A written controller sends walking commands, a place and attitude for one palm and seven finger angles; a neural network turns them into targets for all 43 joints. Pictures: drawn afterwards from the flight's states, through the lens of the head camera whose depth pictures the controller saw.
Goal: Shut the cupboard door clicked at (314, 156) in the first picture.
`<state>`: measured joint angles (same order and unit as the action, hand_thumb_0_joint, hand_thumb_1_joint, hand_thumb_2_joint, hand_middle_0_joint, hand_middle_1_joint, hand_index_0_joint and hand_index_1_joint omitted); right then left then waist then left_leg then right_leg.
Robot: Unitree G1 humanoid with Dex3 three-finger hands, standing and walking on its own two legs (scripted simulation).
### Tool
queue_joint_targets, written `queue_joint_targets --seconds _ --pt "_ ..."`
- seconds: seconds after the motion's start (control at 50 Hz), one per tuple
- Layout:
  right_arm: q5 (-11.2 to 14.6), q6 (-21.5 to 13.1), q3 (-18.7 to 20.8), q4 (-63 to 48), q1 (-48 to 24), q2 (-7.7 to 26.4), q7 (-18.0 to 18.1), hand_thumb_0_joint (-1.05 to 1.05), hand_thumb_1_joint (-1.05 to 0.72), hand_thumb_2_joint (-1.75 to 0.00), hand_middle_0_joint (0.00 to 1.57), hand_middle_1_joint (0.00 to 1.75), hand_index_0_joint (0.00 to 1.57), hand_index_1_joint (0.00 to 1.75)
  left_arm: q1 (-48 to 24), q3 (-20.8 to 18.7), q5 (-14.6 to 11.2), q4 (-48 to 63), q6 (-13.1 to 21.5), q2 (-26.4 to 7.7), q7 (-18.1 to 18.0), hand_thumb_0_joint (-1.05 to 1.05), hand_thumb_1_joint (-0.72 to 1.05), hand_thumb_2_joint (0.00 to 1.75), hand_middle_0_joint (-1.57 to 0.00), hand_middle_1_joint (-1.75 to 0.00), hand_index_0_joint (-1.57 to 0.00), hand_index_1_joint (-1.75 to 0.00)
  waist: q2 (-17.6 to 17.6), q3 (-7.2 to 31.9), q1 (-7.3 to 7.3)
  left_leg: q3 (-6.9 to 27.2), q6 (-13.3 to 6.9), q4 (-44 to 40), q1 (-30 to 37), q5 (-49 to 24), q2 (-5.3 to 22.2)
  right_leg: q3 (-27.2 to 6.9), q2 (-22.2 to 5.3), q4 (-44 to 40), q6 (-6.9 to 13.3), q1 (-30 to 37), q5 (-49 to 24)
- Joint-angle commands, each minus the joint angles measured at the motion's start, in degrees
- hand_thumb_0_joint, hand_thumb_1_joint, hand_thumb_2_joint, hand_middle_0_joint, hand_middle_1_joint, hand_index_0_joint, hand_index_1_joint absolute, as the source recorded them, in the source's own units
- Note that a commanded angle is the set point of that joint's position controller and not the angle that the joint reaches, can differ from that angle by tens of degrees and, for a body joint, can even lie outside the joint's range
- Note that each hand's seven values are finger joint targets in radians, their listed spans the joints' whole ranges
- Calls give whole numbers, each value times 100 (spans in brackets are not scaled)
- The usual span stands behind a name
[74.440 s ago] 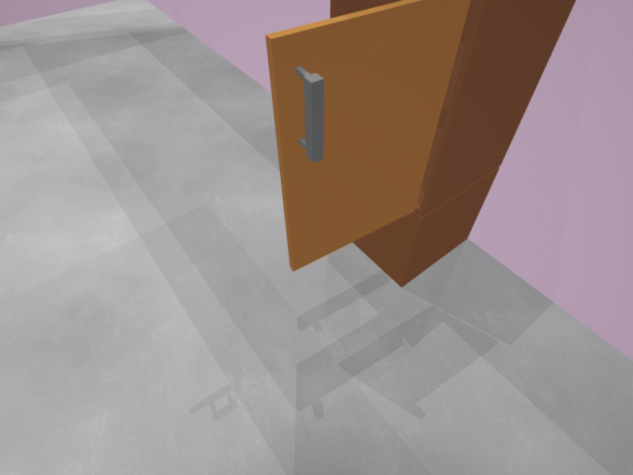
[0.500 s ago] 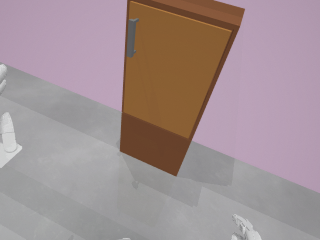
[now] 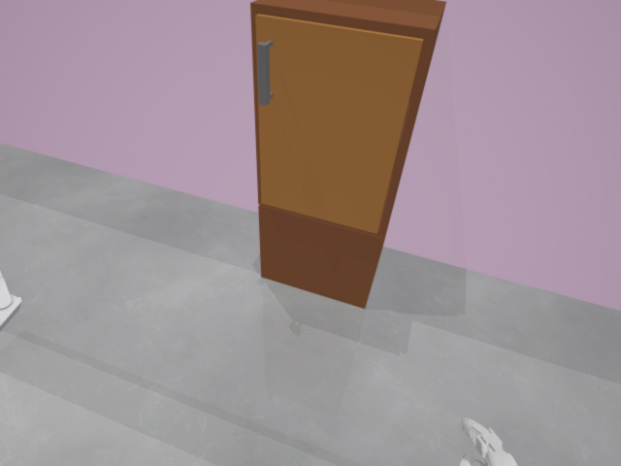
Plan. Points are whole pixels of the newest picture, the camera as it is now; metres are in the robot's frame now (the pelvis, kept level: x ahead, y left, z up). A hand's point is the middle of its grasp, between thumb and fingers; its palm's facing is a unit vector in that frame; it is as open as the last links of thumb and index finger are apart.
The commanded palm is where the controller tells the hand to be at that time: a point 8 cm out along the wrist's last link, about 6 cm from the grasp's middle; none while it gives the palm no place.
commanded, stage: stop stepping back and stand still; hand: left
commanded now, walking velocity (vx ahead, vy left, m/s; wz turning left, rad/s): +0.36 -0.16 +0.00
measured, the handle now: (267, 72) +1.03 +0.13 +0.13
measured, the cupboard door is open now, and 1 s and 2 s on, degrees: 0 0 0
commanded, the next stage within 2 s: let the arm hang, fingers relaxed in 0.30 s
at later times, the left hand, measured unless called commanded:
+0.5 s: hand (86, 356) +0.24 +0.27 +0.06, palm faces +0.32 -0.82 -0.48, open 7.4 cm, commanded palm none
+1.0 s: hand out of the picture +0.05 +0.19 -0.15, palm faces +0.12 -0.96 -0.24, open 7.2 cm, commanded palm none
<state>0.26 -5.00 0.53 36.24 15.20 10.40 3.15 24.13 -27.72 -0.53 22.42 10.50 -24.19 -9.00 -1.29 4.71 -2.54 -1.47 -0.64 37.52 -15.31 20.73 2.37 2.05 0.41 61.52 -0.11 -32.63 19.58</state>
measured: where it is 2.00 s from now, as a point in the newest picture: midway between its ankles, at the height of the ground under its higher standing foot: outside the picture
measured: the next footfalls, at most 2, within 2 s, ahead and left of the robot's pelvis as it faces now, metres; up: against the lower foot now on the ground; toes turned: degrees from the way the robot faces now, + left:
right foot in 0.18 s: +0.06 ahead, -0.09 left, +0.00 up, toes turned +3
left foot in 0.44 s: +0.11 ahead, +0.14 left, +0.00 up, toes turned +6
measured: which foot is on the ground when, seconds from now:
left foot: down 0.00-0.18, up 0.20-0.42, down 0.44-0.60, up 0.62-0.80, down 0.82-1.00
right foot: up 0.00-0.16, down 0.18-1.00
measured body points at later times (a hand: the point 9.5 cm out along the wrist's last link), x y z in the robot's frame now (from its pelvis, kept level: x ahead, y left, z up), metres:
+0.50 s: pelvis +0.02 +0.01 -0.01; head +0.01 -0.03 +0.43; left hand +0.21 +0.32 +0.09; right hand +0.18 -0.25 -0.12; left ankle +0.07 +0.14 -0.73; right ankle -0.04 -0.11 -0.70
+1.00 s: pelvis +0.04 +0.00 +0.02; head +0.05 -0.01 +0.47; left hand +0.05 +0.24 -0.13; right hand +0.09 -0.23 -0.14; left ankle +0.01 +0.10 -0.72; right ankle +0.02 -0.10 -0.72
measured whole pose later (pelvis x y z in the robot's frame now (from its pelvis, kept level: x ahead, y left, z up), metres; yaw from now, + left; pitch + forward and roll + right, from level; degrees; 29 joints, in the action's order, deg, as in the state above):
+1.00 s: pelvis +0.04 +0.00 +0.02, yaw +5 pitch -1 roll +0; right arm -0.9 0.5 -0.2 59.5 14.7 9.9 2.1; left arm 15.2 -1.3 0.5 -59.6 -0.3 -10.4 -2.0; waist 0.8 -1.9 -0.6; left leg -2.2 -0.7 25.3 -8.8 15.7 -0.2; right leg 2.3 1.6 24.9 2.2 -8.2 16.0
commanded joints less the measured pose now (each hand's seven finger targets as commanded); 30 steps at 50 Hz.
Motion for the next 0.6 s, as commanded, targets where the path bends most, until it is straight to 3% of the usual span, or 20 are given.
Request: queue_joint_targets --seconds 0.0,0.04,0.1,0.12,0.14,0.16,0.18,0.2,0.24,0.3,0.36,0.38,0.4,0.42,0.46,0.48,0.5,0.54,0.56,0.58 --pt "-5 -166 307 -901 -855 880 19 0 -90 -90 20 30 20 30 8 -150 8 1821 384 -929 26 0 90 90 -20 -30 -20 -30 859 -1034 146 1676 -892 -2723 -1619 2089 1458 106 -68 -760 -43 740 -202" --pt "-87 -168 272 -881 -832 903 105 0 -90 -90 20 30 20 30 -153 -440 20 2372 426 -1379 -21 0 90 90 -20 -30 -20 -30 1576 -754 185 1117 -724 -2664 -1615 2080 1222 526 214 -1523 -4 1558 85" --pt "-146 -188 222 -815 -765 798 154 0 -90 -90 20 30 20 30 -136 -432 25 2373 384 -1282 -138 0 90 90 -20 -30 -20 -30 1990 -254 222 613 -429 -1784 -1692 2065 841 739 388 -3037 160 2900 689" --pt "-124 -170 213 -757 -727 741 154 0 -90 -90 20 30 20 30 -65 -538 35 2227 362 -1371 -185 0 90 90 -20 -30 -20 -30 1478 -106 257 462 -322 -835 -1986 1878 629 121 44 -3530 384 3323 1020" --pt "-73 -120 228 -711 -635 667 141 0 -90 -90 20 30 20 30 54 -594 56 2048 302 -1425 -197 0 90 90 -20 -30 -20 -30 480 -26 234 129 -197 641 -2419 1368 195 -1499 -811 -4152 890 3391 1704" --pt "-5 -100 272 -729 -737 673 162 0 -90 -90 20 30 20 30 -130 -586 3 1959 301 -1435 -196 0 90 90 -20 -30 -20 -30 -637 -215 249 67 -48 2241 -3085 979 -262 -3682 -1964 -4956 1500 3314 1716" --pt "-60 -157 327 -685 -779 794 195 0 -90 -90 20 30 20 30 -437 -771 -40 1945 441 -1645 -225 0 90 90 -20 -30 -20 -30 -400 -465 197 245 55 3229 -3282 828 -152 -3856 -2422 -4998 1722 3174 136" --pt "-83 -206 319 -589 -660 732 182 0 -90 -90 20 30 20 30 -478 -891 -58 1929 537 -1673 -276 0 90 90 -20 -30 -20 -30 -279 -70 134 461 132 3301 -3337 649 31 -3522 -2436 -4657 1822 3542 -849" --pt "4 -157 365 -602 -652 808 136 0 -90 -90 20 30 20 30 -80 -542 -63 1517 440 -1169 -215 0 90 90 -20 -30 -20 -30 -269 -66 185 665 107 2826 -2768 324 237 -2896 -2116 -4252 1636 3007 -592" --pt "-19 -13 142 -568 -771 631 162 0 -90 -90 20 30 20 30 192 -332 -103 972 467 -880 -177 0 90 90 -20 -30 -20 -30 -276 -551 215 -36 40 1096 -1516 -43 144 -1117 -1473 -4108 1109 2027 -1072" --pt "-15 -124 183 -605 -848 689 235 0 -90 -90 20 30 20 30 -86 -98 -119 943 435 -843 -202 0 90 90 -20 -30 -20 -30 -833 -535 215 -502 26 -103 -235 -787 -155 -572 -1155 -3996 716 1588 -614" --pt "-107 -290 161 253 -369 1074 -506 0 -90 -90 20 30 20 30 -203 2001 420 -2623 -599 570 609 0 90 90 -20 -30 -20 -30 -92 -669 -279 -225 64 -182 -213 -2302 217 499 -1259 -2419 288 1060 -2168" --pt "-82 -8 191 97 -60 1263 -521 0 -90 -90 20 30 20 30 170 2085 236 -2785 -1002 645 797 0 90 90 -20 -30 -20 -30 1126 -48 -104 1102 -220 -476 382 -3554 720 246 -480 -1202 -162 541 -742" --pt "-106 113 248 -6 62 1518 -430 0 -90 -90 20 30 20 30 249 2128 216 -2697 -1130 906 803 0 90 90 -20 -30 -20 -30 1923 2 -83 2074 -784 -1130 80 -4344 1587 264 -18 -117 -331 352 1829" --pt "-296 193 268 -98 -22 1580 -320 0 -90 -90 20 30 20 30 -368 2243 274 -2897 -1120 753 815 0 90 90 -20 -30 -20 -30 476 -119 -53 2497 -1269 -1283 -186 -3485 1914 -324 -183 448 -334 19 2067" --pt "-346 157 264 -183 -206 1679 -270 0 -90 -90 20 30 20 30 -555 2282 254 -3110 -1129 713 865 0 90 90 -20 -30 -20 -30 180 -107 36 2704 -1349 -1275 -311 -3087 1856 -398 -274 213 -286 97 2072" --pt "-383 178 238 -163 -318 1610 -241 0 -90 -90 20 30 20 30 -790 2311 242 -3501 -1119 694 910 0 90 90 -20 -30 -20 -30 110 -91 45 2404 -1248 -1183 -242 -3306 1642 -345 -318 -319 -259 391 1796" --pt "-318 306 109 9 -728 1451 -208 0 -90 -90 20 30 20 30 -449 2379 204 -4474 -1088 617 919 0 90 90 -20 -30 -20 -30 133 436 440 1246 -635 -594 -513 -3086 936 -104 -118 -2238 -236 1877 293" --pt "-196 393 63 20 -828 1149 -225 0 -90 -90 20 30 20 30 -178 2330 194 -4869 -1051 332 877 0 90 90 -20 -30 -20 -30 -472 529 589 697 -231 -33 -1060 -1520 318 -656 -436 -3309 -150 2571 -431" --pt "-125 488 38 19 -884 758 -256 0 -90 -90 20 30 20 30 -138 2276 223 -5197 -989 -107 851 0 90 90 -20 -30 -20 -30 -1426 313 529 224 201 657 -1604 229 -336 -2334 -1569 -4272 246 2386 -400"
